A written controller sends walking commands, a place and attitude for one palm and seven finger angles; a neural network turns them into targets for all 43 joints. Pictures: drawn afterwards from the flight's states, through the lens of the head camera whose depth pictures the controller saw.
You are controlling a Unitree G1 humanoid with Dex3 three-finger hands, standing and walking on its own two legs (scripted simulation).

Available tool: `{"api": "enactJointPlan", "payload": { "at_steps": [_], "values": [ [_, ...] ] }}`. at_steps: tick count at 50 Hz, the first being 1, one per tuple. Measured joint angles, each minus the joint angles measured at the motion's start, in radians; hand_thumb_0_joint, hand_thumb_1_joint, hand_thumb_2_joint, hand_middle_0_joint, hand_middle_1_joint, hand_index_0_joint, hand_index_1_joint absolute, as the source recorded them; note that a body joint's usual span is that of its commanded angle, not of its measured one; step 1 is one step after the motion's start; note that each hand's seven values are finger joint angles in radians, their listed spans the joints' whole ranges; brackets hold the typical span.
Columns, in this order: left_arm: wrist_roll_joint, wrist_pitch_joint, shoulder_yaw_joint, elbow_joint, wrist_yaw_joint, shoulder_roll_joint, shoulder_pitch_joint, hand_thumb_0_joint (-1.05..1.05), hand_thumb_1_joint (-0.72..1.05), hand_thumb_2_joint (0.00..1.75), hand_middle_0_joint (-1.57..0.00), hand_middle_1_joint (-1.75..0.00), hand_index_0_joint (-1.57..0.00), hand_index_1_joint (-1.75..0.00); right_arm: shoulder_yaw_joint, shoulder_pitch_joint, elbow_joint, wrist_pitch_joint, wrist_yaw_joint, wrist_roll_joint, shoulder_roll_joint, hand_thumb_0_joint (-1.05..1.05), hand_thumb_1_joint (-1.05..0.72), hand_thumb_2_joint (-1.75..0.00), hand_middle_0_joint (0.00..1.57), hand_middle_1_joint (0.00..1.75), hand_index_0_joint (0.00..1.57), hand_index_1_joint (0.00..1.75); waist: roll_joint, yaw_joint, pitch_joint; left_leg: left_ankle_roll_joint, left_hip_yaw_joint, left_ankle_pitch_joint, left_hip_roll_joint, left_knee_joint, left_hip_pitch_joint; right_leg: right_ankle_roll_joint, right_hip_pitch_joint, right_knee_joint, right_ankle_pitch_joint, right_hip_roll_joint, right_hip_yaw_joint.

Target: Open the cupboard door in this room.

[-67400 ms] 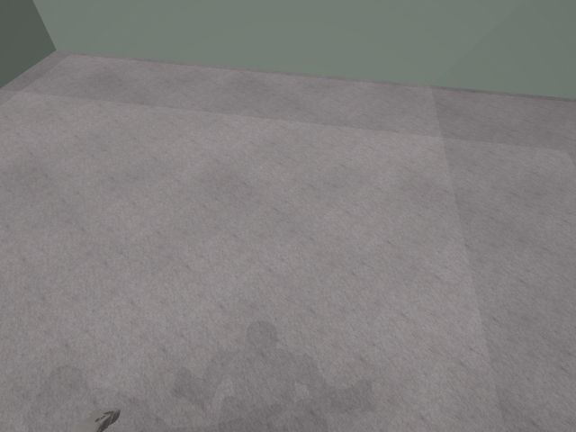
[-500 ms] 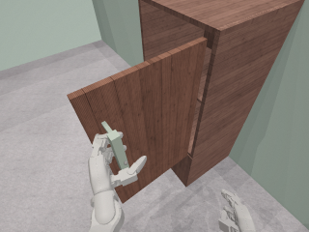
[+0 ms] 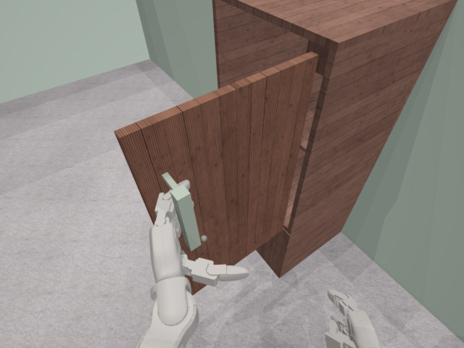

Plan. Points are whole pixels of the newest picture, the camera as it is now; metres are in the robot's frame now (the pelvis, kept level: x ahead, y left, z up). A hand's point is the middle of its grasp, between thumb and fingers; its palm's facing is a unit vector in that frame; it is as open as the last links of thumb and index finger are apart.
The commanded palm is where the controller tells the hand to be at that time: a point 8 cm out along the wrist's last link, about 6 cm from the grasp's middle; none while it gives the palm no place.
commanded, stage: slide the hand sideways off the handle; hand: left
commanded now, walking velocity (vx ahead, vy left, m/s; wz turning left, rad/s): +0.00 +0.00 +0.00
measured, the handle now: (181, 212) +0.32 +0.11 +0.08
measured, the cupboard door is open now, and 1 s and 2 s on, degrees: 92 95 95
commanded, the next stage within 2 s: draw the hand back to the body in 1.24 s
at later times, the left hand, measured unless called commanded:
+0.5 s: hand (197, 264) +0.23 +0.07 +0.09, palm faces -0.09 -1.00 -0.01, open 16.3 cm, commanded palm +0.20 +0.13 +0.08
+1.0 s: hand (162, 289) +0.19 +0.12 +0.08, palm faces -0.06 -1.00 -0.05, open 16.2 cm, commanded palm +0.15 +0.18 +0.08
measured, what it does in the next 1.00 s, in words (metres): stands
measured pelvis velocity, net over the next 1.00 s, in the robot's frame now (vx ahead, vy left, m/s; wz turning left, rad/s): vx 0.02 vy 0.00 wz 0.00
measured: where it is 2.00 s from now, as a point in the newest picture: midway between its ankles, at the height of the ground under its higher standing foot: outside the picture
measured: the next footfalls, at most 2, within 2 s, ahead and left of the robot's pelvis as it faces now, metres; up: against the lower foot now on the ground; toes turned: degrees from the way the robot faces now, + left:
none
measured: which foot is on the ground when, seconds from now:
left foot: down 0.00-1.00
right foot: down 0.00-1.00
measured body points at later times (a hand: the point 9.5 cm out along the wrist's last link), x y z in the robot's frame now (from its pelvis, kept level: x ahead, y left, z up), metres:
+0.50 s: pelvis +0.01 +0.00 +0.00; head +0.02 -0.01 +0.45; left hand +0.23 +0.13 +0.09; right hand +0.19 -0.21 -0.07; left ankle -0.01 +0.12 -0.70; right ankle +0.04 -0.11 -0.70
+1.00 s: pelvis +0.02 +0.00 -0.02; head +0.05 -0.02 +0.43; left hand +0.19 +0.17 +0.08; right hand +0.21 -0.22 -0.08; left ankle -0.01 +0.12 -0.70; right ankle +0.04 -0.11 -0.70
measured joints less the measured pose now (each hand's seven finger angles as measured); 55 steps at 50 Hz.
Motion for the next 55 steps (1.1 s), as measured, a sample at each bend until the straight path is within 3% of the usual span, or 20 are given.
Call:
{"api": "enactJointPlan", "payload": {
  "at_steps": [4, 6, 9, 12, 14, 17, 22, 28, 47, 55],
  "values": [
    [0.010, -0.003, 0.009, 0.007, -0.006, -0.002, -0.008, -0.01, -0.50, 0.31, -0.34, -0.56, -0.31, -0.60, 0.003, -0.011, 0.008, 0.001, -0.002, 0.001, -0.005, 0.02, -0.90, -0.90, 0.20, 0.30, 0.20, 0.30, -0.001, 0.003, 0.008, -0.001, -0.005, 0.004, -0.002, -0.002, 0.002, -0.001, 0.004, -0.002, 0.001, -0.002, -0.005],
    [0.018, -0.029, 0.030, 0.002, -0.114, 0.023, 0.000, -0.01, -0.50, 0.31, -0.32, -0.53, -0.27, -0.56, 0.004, 0.001, -0.005, -0.011, -0.005, 0.006, -0.012, 0.02, -0.90, -0.90, 0.20, 0.30, 0.20, 0.30, -0.006, 0.009, 0.014, 0.000, -0.009, 0.006, -0.006, -0.001, -0.004, -0.002, -0.001, 0.004, -0.001, -0.007, -0.008],
    [-0.008, -0.068, 0.053, -0.006, -0.309, 0.106, 0.007, -0.01, -0.50, 0.31, -0.28, -0.46, -0.19, -0.49, 0.006, 0.026, -0.021, -0.034, -0.018, 0.020, -0.027, 0.02, -0.90, -0.90, 0.20, 0.30, 0.20, 0.30, -0.005, 0.021, 0.016, 0.000, -0.013, 0.006, -0.010, 0.005, -0.011, -0.002, -0.008, 0.012, -0.004, -0.011, -0.012],
    [-0.087, -0.087, 0.071, -0.018, -0.475, 0.160, 0.016, -0.01, -0.50, 0.31, -0.23, -0.40, -0.14, -0.42, 0.010, 0.041, -0.030, -0.066, -0.030, 0.042, -0.044, 0.02, -0.90, -0.90, 0.20, 0.30, 0.20, 0.30, 0.007, 0.021, 0.021, 0.002, -0.016, 0.004, -0.011, 0.010, -0.010, 0.000, -0.003, 0.012, -0.005, -0.012, -0.015],
    [-0.137, -0.083, 0.080, -0.030, -0.534, 0.161, 0.030, -0.01, -0.50, 0.30, -0.21, -0.37, -0.12, -0.38, 0.012, 0.047, -0.035, -0.089, -0.037, 0.054, -0.050, 0.02, -0.90, -0.90, 0.20, 0.30, 0.20, 0.30, 0.014, 0.017, 0.021, 0.003, -0.014, 0.002, -0.010, 0.010, -0.009, 0.002, -0.001, 0.008, -0.003, -0.011, -0.013],
    [-0.165, -0.071, 0.090, -0.055, -0.546, 0.136, 0.061, -0.01, -0.50, 0.30, -0.17, -0.34, -0.12, -0.35, 0.012, 0.055, -0.047, -0.120, -0.038, 0.062, -0.049, 0.02, -0.90, -0.90, 0.20, 0.30, 0.20, 0.30, 0.013, 0.011, 0.019, 0.005, -0.006, 0.002, -0.010, 0.005, -0.007, 0.006, -0.004, 0.006, -0.001, -0.011, -0.005],
    [-0.128, -0.063, 0.083, -0.119, -0.506, 0.108, 0.132, -0.01, -0.50, 0.30, -0.13, -0.32, -0.14, -0.32, 0.014, 0.071, -0.077, -0.143, -0.019, 0.053, -0.035, 0.02, -0.90, -0.90, 0.20, 0.30, 0.20, 0.30, -0.002, 0.004, 0.004, 0.008, 0.011, -0.006, -0.011, 0.005, -0.012, 0.008, -0.022, 0.020, -0.010, -0.010, 0.012],
    [-0.109, -0.073, 0.097, -0.189, -0.511, 0.144, 0.230, -0.01, -0.50, 0.30, -0.13, -0.31, -0.15, -0.31, 0.020, 0.079, -0.101, -0.137, -0.008, 0.046, -0.030, 0.02, -0.90, -0.90, 0.20, 0.30, 0.20, 0.30, -0.010, 0.002, -0.003, 0.006, 0.016, -0.027, -0.003, 0.027, -0.024, 0.006, -0.037, 0.042, -0.029, -0.002, 0.018],
    [-0.193, -0.140, 0.206, -0.339, -0.632, 0.203, 0.448, -0.01, -0.50, 0.31, -0.17, -0.31, -0.17, -0.31, -0.006, 0.100, -0.135, -0.163, -0.027, 0.061, -0.046, 0.02, -0.90, -0.90, 0.20, 0.30, 0.20, 0.30, 0.003, 0.011, -0.028, 0.000, -0.001, -0.083, 0.006, 0.111, -0.099, 0.002, -0.104, 0.114, -0.080, 0.004, 0.001],
    [-0.250, -0.160, 0.287, -0.356, -0.691, 0.232, 0.514, -0.01, -0.50, 0.31, -0.16, -0.31, -0.17, -0.31, -0.017, 0.094, -0.132, -0.157, -0.040, 0.073, -0.039, 0.02, -0.90, -0.90, 0.20, 0.30, 0.20, 0.30, 0.001, 0.017, -0.038, -0.003, -0.005, -0.095, 0.012, 0.140, -0.119, 0.000, -0.121, 0.135, -0.089, 0.008, -0.003]
  ]
}}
